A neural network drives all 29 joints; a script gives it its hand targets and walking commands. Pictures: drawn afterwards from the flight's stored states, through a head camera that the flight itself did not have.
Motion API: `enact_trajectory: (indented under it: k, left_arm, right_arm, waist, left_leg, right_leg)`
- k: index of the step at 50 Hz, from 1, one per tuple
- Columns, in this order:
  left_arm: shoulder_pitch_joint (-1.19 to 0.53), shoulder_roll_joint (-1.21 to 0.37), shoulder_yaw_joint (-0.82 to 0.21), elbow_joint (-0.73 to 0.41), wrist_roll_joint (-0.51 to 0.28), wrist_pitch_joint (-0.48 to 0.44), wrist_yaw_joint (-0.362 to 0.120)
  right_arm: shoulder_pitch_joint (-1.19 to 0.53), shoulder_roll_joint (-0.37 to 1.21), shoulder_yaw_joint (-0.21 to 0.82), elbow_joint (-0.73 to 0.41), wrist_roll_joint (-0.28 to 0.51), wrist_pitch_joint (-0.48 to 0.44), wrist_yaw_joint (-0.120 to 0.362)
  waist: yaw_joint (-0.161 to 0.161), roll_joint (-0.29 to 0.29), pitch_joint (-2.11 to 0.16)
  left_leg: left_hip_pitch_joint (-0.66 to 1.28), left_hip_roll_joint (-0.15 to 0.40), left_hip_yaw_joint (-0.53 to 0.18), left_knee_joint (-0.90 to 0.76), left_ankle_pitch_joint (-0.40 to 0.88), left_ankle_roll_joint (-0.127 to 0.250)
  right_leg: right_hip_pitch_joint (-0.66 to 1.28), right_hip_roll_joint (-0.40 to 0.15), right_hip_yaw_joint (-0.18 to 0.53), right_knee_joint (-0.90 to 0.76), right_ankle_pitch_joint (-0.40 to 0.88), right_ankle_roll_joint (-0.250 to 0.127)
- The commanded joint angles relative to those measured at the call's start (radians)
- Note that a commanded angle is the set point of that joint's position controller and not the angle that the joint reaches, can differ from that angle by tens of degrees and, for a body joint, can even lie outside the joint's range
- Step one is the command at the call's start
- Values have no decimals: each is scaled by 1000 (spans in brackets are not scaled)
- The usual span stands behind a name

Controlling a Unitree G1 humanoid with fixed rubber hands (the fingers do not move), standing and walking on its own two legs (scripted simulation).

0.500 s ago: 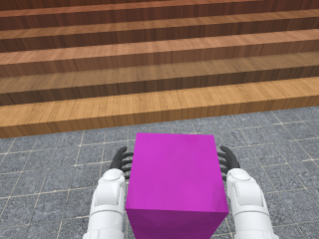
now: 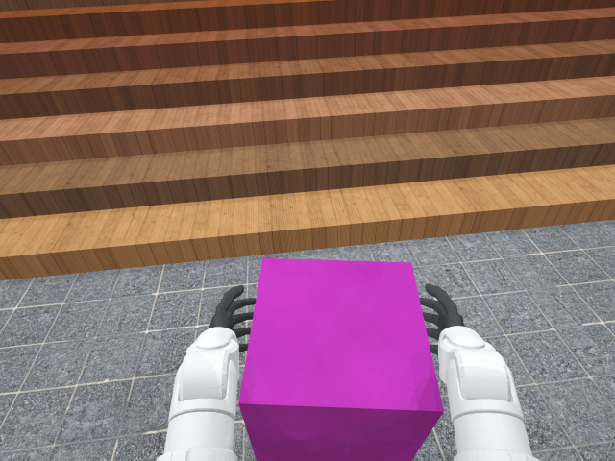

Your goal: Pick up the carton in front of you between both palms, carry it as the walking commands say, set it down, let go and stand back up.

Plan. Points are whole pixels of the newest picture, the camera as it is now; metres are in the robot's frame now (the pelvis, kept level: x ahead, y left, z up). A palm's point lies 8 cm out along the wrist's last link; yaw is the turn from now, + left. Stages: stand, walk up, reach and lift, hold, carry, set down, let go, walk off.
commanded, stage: hold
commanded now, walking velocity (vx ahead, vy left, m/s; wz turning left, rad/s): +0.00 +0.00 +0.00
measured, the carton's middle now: (333, 369) +0.28 +0.00 -0.03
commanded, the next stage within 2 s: carry in 0.30 s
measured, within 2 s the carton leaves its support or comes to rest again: neither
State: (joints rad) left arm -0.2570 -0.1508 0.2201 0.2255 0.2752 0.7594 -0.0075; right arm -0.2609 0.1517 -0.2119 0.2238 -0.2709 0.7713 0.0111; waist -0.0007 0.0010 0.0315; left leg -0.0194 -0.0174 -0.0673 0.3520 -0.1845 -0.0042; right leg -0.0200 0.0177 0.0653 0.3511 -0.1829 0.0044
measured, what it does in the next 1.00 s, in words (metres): walks ahead: left foot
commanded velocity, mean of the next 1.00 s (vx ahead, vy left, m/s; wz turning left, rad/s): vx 0.37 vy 0.00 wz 0.00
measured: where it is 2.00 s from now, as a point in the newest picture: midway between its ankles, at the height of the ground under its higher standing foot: (337, 321)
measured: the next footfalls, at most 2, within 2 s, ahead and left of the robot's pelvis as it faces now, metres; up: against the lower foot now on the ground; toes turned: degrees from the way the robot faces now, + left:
left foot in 0.74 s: +0.19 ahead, +0.10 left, +0.00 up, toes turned +11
right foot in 1.12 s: +0.50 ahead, -0.14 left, +0.00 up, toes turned -13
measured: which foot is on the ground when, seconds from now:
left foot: down 0.00-0.50, up 0.52-0.72, down 0.74-1.00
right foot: down 0.00-0.74, up 0.76-1.00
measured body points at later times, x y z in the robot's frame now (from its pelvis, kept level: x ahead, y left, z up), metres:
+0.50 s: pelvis +0.02 -0.01 -0.01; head -0.02 -0.02 +0.44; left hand +0.33 +0.14 +0.07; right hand +0.33 -0.16 +0.06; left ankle +0.02 +0.12 -0.75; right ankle +0.02 -0.13 -0.74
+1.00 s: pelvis +0.25 -0.01 +0.00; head +0.23 -0.01 +0.45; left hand +0.51 +0.13 +0.09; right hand +0.49 -0.17 +0.08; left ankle +0.15 +0.09 -0.75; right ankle +0.34 -0.14 -0.71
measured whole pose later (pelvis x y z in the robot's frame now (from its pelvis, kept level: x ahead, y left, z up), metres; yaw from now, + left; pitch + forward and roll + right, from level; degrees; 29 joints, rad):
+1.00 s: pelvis +0.25 -0.01 +0.00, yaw +0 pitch +5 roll +0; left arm 0.00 -0.13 0.08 -0.48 0.02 1.21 0.14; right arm 0.00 0.13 -0.04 -0.48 -0.02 1.21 -0.17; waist -0.03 0.02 -0.17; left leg -0.07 0.04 0.20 0.27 -0.29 0.00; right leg -0.59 -0.10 -0.13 0.72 -0.21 0.02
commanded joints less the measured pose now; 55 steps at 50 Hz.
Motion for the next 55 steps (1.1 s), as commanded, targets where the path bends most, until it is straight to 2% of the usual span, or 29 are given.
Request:
enact_trajectory:
  k: [1, 14, 15, 17, 18, 21, 23, 24, 25, 26, 27, 28, 29, 30, 32, 34, 36, 37, 38, 39, 40, 41, 42, 43, 45, 47, 52, 54, 55]
  left_arm:
    - [-500, -884, -505, -36, -241, -28, -230]
    - [-553, -896, -488, 17, -228, -36, -236]
    - [-582, -888, -505, 16, -243, -27, -236]
    - [-587, -896, -527, -25, -268, -21, -230]
    - [-605, -904, -549, -56, -279, -16, -225]
    - [-612, -919, -613, -126, -321, 17, -206]
    - [-609, -921, -672, -191, -363, 56, -193]
    - [-602, -922, -695, -227, -382, 80, -184]
    - [-593, -908, -702, -258, -390, 103, -173]
    - [-545, -890, -710, -280, -393, 128, -156]
    - [-489, -864, -709, -307, -390, 154, -137]
    - [-457, -842, -715, -354, -389, 179, -114]
    - [-450, -832, -715, -405, -394, 203, -95]
    - [-415, -824, -723, -449, -408, 231, -77]
    - [-366, -804, -741, -542, -429, 278, -48]
    - [-303, -785, -759, -612, -449, 322, -26]
    - [-241, -773, -771, -668, -475, 362, -7]
    - [-227, -757, -774, -694, -484, 380, 3]
    - [-219, -746, -775, -721, -496, 401, 11]
    - [-249, -728, -779, -773, -514, 422, 18]
    - [-268, -737, -795, -803, -539, 436, 21]
    - [-258, -751, -792, -817, -548, 443, 23]
    - [-257, -754, -781, -812, -547, 445, 28]
    - [-247, -760, -766, -804, -547, 446, 35]
    - [-197, -744, -738, -787, -523, 442, 56]
    - [-132, -717, -711, -766, -491, 439, 81]
    - [-66, -647, -687, -784, -451, 440, 115]
    - [-58, -636, -696, -796, -456, 439, 113]
    - [-50, -630, -698, -798, -460, 439, 111]
  right_arm:
    - [-483, 899, 501, -36, 235, -34, 217]
    - [-534, 913, 485, 19, 224, -41, 221]
    - [-556, 914, 499, 13, 235, -34, 220]
    - [-565, 920, 517, -23, 254, -28, 215]
    - [-579, 925, 540, -52, 268, -23, 209]
    - [-553, 929, 589, -119, 294, 12, 180]
    - [-530, 919, 640, -193, 320, 54, 155]
    - [-536, 910, 665, -245, 335, 79, 141]
    - [-537, 903, 685, -285, 347, 105, 129]
    - [-523, 898, 706, -318, 361, 133, 117]
    - [-507, 885, 726, -351, 377, 159, 104]
    - [-509, 869, 747, -392, 398, 183, 92]
    - [-512, 858, 761, -429, 415, 204, 82]
    - [-473, 858, 785, -458, 441, 230, 68]
    - [-394, 844, 803, -518, 463, 272, 40]
    - [-314, 825, 798, -579, 470, 312, 11]
    - [-235, 809, 770, -622, 464, 349, -16]
    - [-187, 798, 751, -638, 455, 367, -29]
    - [-139, 768, 728, -655, 438, 385, -45]
    - [-128, 760, 710, -655, 426, 393, -61]
    - [-123, 774, 702, -694, 427, 403, -71]
    - [-139, 793, 709, -736, 437, 411, -79]
    - [-181, 795, 716, -762, 448, 416, -86]
    - [-205, 794, 725, -783, 463, 419, -92]
    - [-200, 770, 740, -805, 483, 422, -101]
    - [-171, 737, 747, -803, 499, 424, -107]
    - [-113, 668, 743, -806, 513, 427, -114]
    - [-111, 657, 749, -821, 512, 431, -111]
    - [-97, 650, 752, -824, 510, 433, -109]
  waist:
    - [-2, -1, -168]
    - [-1, -1, -186]
    - [1, 26, -220]
    - [2, 36, -220]
    - [-1, 50, -211]
    - [-6, 140, -294]
    - [-5, 124, -320]
    - [0, 103, -314]
    - [6, 18, -292]
    - [19, -165, -283]
    - [29, -250, -238]
    - [31, -213, -215]
    - [32, -159, -230]
    - [31, -130, -264]
    - [30, -157, -317]
    - [27, -179, -339]
    - [16, -111, -370]
    - [3, -56, -407]
    - [-14, 151, -435]
    - [-28, 304, -374]
    - [-28, 208, -325]
    - [-26, 128, -308]
    - [-23, 59, -311]
    - [-21, 35, -304]
    - [-18, 71, -284]
    - [-14, 93, -260]
    - [-15, 165, -199]
    - [1, 154, -222]
    - [9, 120, -267]
  left_leg:
    - [-9, -63, -6, -50, 50, 9]
    - [-16, -62, -1, -46, 16, 10]
    - [-138, 111, -5, 1, -126, 16]
    - [-209, 105, -60, -42, -500, 26]
    - [-223, 117, -78, -51, -573, 35]
    - [-175, 196, -177, -92, -427, 90]
    - [-229, 196, -155, -79, -460, 107]
    - [-296, 168, -104, -40, -481, 91]
    - [-378, 113, -16, 73, -442, 57]
    - [-507, 50, 93, 297, -363, 18]
    - [-679, 19, 147, 416, -309, 2]
    - [-735, 57, 137, 441, -318, 6]
    - [-744, 73, 134, 429, -316, 9]
    - [-709, 75, 148, 383, -295, 7]
    - [-577, 28, 215, 284, -202, -3]
    - [-444, -2, 267, 168, -137, -7]
    - [-119, -8, 303, 9, -8, 2]
    - [115, 67, 222, 1, -33, 25]
    - [272, 296, -117, -105, -281, 93]
    - [325, 478, -438, -152, -282, 228]
    - [265, 502, -449, -144, -202, 268]
    - [210, 474, -381, -138, -112, 258]
    - [167, 445, -296, -157, -110, 227]
    - [126, 414, -213, -188, -135, 195]
    - [68, 351, -60, -221, -78, 154]
    - [28, 302, 43, -216, -8, 136]
    - [-53, 269, 174, -169, 118, 92]
    - [-95, 242, 247, -22, 245, 66]
    - [-144, 201, 301, 129, 310, 40]
  right_leg:
    - [1, 62, 7, -49, 58, -1]
    - [2, 59, 3, -43, 26, 0]
    - [-122, -103, -9, 27, -116, -9]
    - [-216, -75, 2, 29, -448, -13]
    - [-262, -60, -17, 64, -486, -10]
    - [-279, -6, -141, 230, -201, 8]
    - [-213, -9, -158, 146, -231, -2]
    - [-151, -19, -143, 86, -257, -7]
    - [-102, -90, -36, 3, -331, -25]
    - [-29, -242, 199, -106, -461, -82]
    - [56, -353, 394, -181, -462, -150]
    - [70, -389, 435, -186, -327, -202]
    - [89, -380, 383, -160, -203, -209]
    - [98, -353, 288, -135, -108, -190]
    - [67, -283, 126, -97, 22, -145]
    - [17, -248, 29, -54, 59, -126]
    - [-173, -200, -80, 76, -9, -89]
    - [-351, -179, -125, 197, -41, -59]
    - [-562, -123, -202, 458, -199, -8]
    - [-810, -39, -208, 617, -321, 2]
    - [-859, -110, -114, 724, -341, -18]
    - [-871, -140, -98, 773, -319, -25]
    - [-852, -163, -94, 765, -265, -24]
    - [-824, -176, -99, 701, -206, -16]
    - [-747, -154, -144, 559, -106, 8]
    - [-672, -128, -186, 417, -40, 19]
    - [-454, -83, -290, 195, 104, -3]
    - [-278, -44, -347, 158, 85, -15]
    - [-118, -9, -381, 145, 14, -19]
